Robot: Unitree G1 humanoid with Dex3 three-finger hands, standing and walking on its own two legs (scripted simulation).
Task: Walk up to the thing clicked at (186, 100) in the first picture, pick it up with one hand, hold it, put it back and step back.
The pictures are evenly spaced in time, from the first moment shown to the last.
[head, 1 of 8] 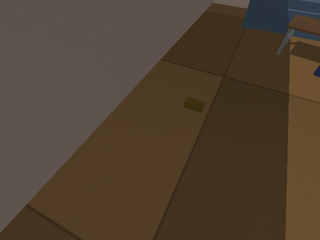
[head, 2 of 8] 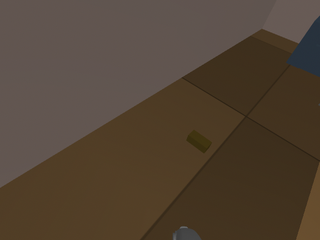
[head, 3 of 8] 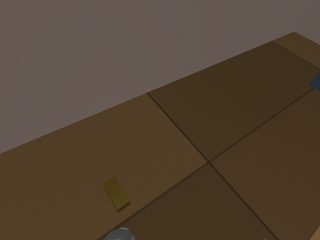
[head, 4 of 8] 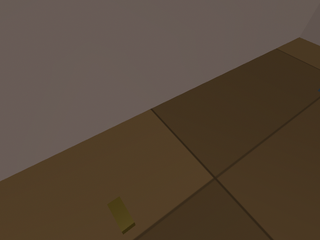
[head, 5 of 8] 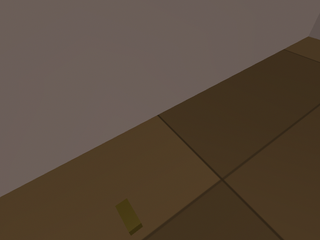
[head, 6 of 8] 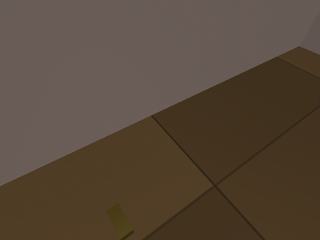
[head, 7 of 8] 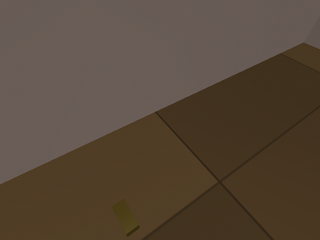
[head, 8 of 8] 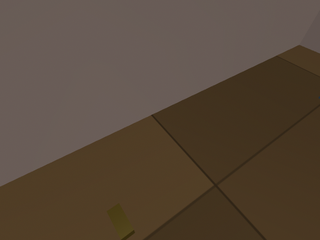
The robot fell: no
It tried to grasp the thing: no
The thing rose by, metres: 0.00
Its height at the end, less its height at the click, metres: +0.00
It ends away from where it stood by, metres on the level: 0.00
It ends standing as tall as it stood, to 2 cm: yes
